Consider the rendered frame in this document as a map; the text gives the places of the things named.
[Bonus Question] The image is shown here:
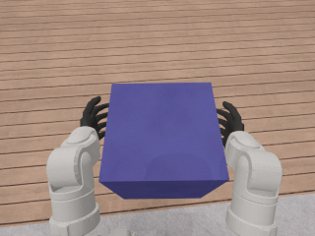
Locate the right robot forearm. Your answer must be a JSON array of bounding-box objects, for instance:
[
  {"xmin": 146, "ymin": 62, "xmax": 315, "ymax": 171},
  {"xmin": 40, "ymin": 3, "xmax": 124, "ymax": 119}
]
[{"xmin": 224, "ymin": 131, "xmax": 283, "ymax": 236}]

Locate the carton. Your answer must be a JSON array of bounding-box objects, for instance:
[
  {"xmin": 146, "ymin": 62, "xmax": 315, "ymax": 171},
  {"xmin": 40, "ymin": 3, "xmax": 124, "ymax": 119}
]
[{"xmin": 98, "ymin": 82, "xmax": 229, "ymax": 200}]

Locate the left robot forearm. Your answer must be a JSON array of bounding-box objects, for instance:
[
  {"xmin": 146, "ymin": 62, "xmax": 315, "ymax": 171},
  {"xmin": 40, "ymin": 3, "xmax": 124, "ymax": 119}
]
[{"xmin": 46, "ymin": 126, "xmax": 101, "ymax": 236}]

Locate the left robot hand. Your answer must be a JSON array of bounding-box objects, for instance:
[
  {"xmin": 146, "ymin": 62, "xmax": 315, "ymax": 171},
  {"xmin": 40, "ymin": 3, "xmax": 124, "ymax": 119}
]
[{"xmin": 80, "ymin": 96, "xmax": 109, "ymax": 140}]

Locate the right robot hand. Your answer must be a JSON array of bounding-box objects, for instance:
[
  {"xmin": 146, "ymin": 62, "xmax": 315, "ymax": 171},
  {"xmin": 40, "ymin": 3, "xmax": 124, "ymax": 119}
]
[{"xmin": 216, "ymin": 101, "xmax": 244, "ymax": 148}]

